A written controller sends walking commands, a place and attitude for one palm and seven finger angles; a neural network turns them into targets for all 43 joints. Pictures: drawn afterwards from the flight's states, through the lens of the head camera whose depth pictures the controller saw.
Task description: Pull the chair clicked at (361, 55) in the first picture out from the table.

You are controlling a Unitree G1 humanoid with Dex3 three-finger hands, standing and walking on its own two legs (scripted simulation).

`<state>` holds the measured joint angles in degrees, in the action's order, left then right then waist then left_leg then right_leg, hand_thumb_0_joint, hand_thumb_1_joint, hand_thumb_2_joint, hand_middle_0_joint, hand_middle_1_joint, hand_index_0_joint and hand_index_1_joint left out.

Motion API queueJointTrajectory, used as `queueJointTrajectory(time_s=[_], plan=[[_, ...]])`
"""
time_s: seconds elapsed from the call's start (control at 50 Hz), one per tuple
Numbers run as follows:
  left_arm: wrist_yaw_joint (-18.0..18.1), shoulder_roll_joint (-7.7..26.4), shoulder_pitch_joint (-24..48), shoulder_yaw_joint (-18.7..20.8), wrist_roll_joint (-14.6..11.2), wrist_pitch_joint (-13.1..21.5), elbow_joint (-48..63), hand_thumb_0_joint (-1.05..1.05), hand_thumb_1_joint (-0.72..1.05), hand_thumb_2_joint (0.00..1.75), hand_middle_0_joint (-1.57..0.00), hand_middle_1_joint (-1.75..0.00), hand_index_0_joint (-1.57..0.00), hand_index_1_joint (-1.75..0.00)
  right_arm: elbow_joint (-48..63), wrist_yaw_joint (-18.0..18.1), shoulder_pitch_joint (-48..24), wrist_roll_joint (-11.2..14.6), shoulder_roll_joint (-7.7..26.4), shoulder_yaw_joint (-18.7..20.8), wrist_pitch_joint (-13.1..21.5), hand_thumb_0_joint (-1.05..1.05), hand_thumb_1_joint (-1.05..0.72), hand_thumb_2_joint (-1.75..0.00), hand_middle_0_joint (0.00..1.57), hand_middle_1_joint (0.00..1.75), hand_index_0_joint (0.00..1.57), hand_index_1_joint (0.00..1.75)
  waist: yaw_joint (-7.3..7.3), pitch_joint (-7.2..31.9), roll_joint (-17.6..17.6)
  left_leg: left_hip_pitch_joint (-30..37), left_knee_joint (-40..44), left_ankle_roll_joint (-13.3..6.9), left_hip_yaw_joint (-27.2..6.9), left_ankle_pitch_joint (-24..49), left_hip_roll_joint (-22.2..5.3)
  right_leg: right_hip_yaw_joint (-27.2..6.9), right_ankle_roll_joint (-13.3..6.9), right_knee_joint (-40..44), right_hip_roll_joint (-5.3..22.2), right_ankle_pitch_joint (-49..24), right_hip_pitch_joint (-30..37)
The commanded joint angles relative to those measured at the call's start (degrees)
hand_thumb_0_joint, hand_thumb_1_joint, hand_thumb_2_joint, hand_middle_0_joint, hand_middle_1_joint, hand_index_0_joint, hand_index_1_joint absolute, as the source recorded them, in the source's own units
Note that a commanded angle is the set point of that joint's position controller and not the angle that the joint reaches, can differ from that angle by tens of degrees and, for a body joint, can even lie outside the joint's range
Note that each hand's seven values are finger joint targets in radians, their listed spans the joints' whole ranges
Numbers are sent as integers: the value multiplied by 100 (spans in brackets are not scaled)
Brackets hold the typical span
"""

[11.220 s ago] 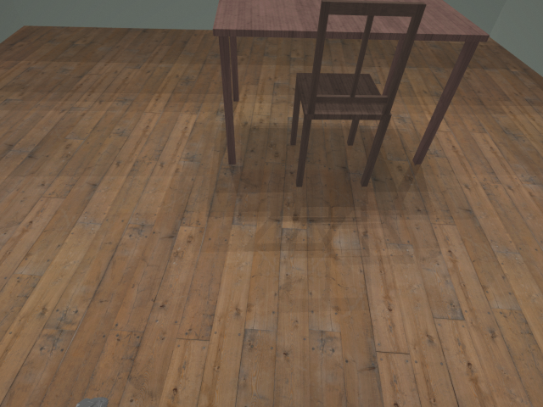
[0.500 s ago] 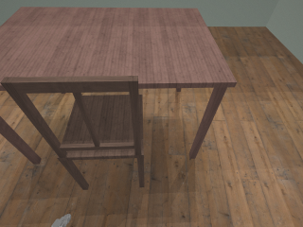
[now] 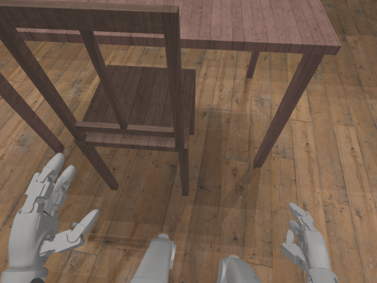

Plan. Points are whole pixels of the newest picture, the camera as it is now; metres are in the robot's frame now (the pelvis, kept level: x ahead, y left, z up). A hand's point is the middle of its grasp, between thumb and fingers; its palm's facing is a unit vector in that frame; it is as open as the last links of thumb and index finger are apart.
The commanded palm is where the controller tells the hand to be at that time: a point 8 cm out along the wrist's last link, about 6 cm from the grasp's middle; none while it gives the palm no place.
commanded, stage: raise the hand toward the chair's back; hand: left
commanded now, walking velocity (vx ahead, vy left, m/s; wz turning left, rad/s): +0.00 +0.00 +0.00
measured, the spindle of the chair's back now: (109, 88) +0.53 +0.29 +0.05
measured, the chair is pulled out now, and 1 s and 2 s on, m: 0.00 0.00 0.00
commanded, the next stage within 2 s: aim the fingers beside a spindle in 1.48 s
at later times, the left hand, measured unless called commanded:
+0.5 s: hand (86, 199) +0.24 +0.23 +0.06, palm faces +0.02 -1.00 -0.03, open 15.2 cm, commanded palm +0.22 +0.29 +0.08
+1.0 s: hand (68, 172) +0.27 +0.26 +0.10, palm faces +0.08 -0.99 -0.07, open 16.9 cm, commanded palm +0.25 +0.31 +0.09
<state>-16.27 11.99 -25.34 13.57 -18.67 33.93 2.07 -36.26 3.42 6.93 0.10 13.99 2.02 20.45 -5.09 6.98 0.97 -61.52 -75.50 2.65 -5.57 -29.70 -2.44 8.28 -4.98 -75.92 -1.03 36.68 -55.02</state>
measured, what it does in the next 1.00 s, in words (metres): shifts its weight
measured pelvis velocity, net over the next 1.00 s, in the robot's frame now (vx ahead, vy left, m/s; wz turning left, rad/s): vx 0.02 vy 0.05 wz -0.03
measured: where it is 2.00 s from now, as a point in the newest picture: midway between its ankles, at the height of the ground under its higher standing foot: outside the picture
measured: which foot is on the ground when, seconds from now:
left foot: down 0.00-1.00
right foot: down 0.00-1.00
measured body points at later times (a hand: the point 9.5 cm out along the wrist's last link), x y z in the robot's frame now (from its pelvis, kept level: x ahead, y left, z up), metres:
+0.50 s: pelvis +0.01 +0.04 +0.02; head +0.10 +0.06 +0.46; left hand +0.23 +0.28 +0.06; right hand +0.18 -0.22 -0.06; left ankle +0.07 +0.16 -0.61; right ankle +0.01 -0.07 -0.61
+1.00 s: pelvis +0.02 +0.05 +0.03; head +0.09 +0.07 +0.48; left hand +0.26 +0.31 +0.10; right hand +0.20 -0.18 -0.05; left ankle +0.07 +0.16 -0.61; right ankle +0.01 -0.07 -0.61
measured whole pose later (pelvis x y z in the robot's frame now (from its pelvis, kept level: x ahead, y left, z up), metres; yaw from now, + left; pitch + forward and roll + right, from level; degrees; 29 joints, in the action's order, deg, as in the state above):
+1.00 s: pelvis +0.02 +0.05 +0.03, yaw -2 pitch +16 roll -4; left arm -10.1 14.5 -16.5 12.7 -14.7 20.1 2.2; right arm -34.5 3.0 11.9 -0.4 12.8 -1.5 15.2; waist -1.1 7.5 1.7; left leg -55.7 -68.1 -0.5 -2.2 -28.3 -1.8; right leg 4.9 -0.2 -65.1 -0.4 32.3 -48.5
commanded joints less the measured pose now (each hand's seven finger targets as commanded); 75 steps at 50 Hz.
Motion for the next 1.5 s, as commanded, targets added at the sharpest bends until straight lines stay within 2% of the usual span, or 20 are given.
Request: queueJointTrajectory(time_s=[0.0,0.06,0.08,0.1,0.16,0.22,0.28,0.34,0.46,0.54,0.64,0.7,0.78,0.86,0.94,1.02,1.06,1.18,1.34,1.48], plan=[[-665,874,783,49,-117,-603,452,0,15,58,-13,-18,-13,-18,616,279,285,214,709,225,292,0,-90,-90,20,30,20,30,716,1070,-344,569,636,-470,264,446,172,-1807,657,2355,269,-613,751],[-445,1266,189,871,-176,-1671,296,0,8,55,-12,-17,-12,-17,837,339,39,243,596,250,89,0,-90,-90,20,30,20,30,174,1634,-501,663,889,-412,254,611,257,-1951,724,2477,423,-577,1593],[-275,1197,215,909,-199,-1817,656,0,6,54,-12,-17,-12,-17,947,324,73,230,537,241,40,0,-90,-90,20,30,20,30,136,1801,-525,815,985,-396,265,778,269,-1896,755,2470,466,-849,1745],[-50,1208,172,1100,-206,-1874,907,0,4,53,-11,-16,-11,-16,968,311,13,206,446,260,6,0,-90,-90,20,30,20,30,25,1930,-376,944,1050,-367,295,921,277,-1815,758,2400,457,-1101,1851],[588,1116,293,1219,-109,-1505,1332,0,-3,50,-11,-15,-11,-15,842,242,50,101,333,272,21,0,-90,-90,20,30,20,30,2,1888,-322,1194,1186,-330,288,1440,249,-1389,708,2072,278,-2200,1828],[768,642,375,567,128,-858,1116,0,-10,47,-10,-14,-10,-14,678,107,157,11,385,277,58,0,-90,-90,20,30,20,30,365,1330,-508,1095,1149,-314,283,1427,219,-1202,705,1889,201,-2433,1269],[555,444,484,46,245,-521,578,0,-17,44,-9,-13,-9,-13,602,88,185,28,545,268,117,0,-90,-90,20,30,20,30,612,731,-578,805,1125,-346,277,889,200,-1192,635,1977,151,-1467,622],[282,620,492,-37,194,-551,735,0,-24,41,-9,-12,-9,-12,745,131,260,74,686,265,179,0,-90,-90,20,30,20,30,541,1018,-143,1094,1303,-395,303,714,211,-1081,480,2050,87,-786,560],[696,1158,574,600,182,-637,1907,0,-38,35,-7,-10,-7,-10,891,166,287,5,677,261,101,0,-90,-90,20,30,20,30,254,2119,677,2216,1680,-374,178,1430,177,-525,381,1682,-77,-1552,804],[969,670,412,175,301,-639,1763,0,-48,31,-6,-8,-6,-8,902,51,250,-27,633,208,-32,0,-90,-90,20,30,20,30,417,1621,839,2449,1844,-289,3,1466,88,-344,373,1635,-103,-1567,441],[694,468,551,-296,485,-1166,928,0,-50,30,-6,-8,-6,-8,1005,64,275,36,737,112,-189,0,-90,-90,20,30,20,30,653,792,224,1916,2132,-298,-142,405,64,-295,399,1875,-144,-1015,294],[544,792,942,-37,417,-1332,1153,0,-50,30,-6,-8,-6,-8,1122,117,313,35,769,76,-214,0,-90,-90,20,30,20,30,554,1122,365,2117,2162,-289,-121,552,103,-336,380,1910,-130,-1116,498],[663,1071,1244,412,286,-1084,1754,0,-50,30,-6,-8,-6,-8,1140,111,343,-44,702,50,-206,0,-90,-90,20,30,20,30,387,1771,675,2652,2061,-231,-113,1412,119,-356,345,1802,-132,-1570,716],[727,913,1179,329,306,-875,1454,0,-50,30,-6,-8,-6,-8,998,43,355,-71,697,42,-199,0,-90,-90,20,30,20,30,456,1588,695,2587,1974,-202,-133,1579,83,-327,345,1729,-158,-1629,547],[516,729,1108,13,359,-1176,880,0,-50,30,-6,-8,-6,-8,994,34,397,2,764,42,-225,0,-90,-90,20,30,20,30,575,1233,434,2260,2029,-252,-33,1183,101,-350,377,1915,-146,-1507,632],[359,922,1123,243,228,-1461,916,0,-50,30,-6,-8,-6,-8,1058,90,433,54,797,78,-226,0,-90,-90,20,30,20,30,471,1536,169,2217,1995,-297,130,1433,167,-436,392,2039,-136,-1807,1098],[444,1134,1193,500,183,-1403,1086,0,-50,30,-6,-8,-6,-8,1046,99,396,33,780,86,-210,0,-90,-90,20,30,20,30,397,1648,214,2228,1950,-298,158,1633,194,-469,384,2010,-141,-1980,1240],[734,927,1223,425,238,-871,1037,0,-50,30,-6,-8,-6,-8,894,1,362,-51,693,90,-166,0,-90,-90,20,30,20,30,459,1478,281,2031,1704,-319,302,1741,216,-597,399,1929,-105,-2210,1136],[470,986,1202,295,233,-1136,797,0,-50,30,-6,-8,-6,-8,982,39,375,51,733,114,-186,0,-90,-90,20,30,20,30,504,1434,22,1683,1629,-361,408,1327,253,-996,487,2244,-3,-1945,1413],[631,970,1463,466,176,-846,851,0,-50,30,-6,-8,-6,-8,876,53,283,12,637,74,-145,0,-90,-90,20,30,20,30,509,1336,-37,1484,1467,-340,400,1292,262,-1172,539,2234,66,-2042,1430]])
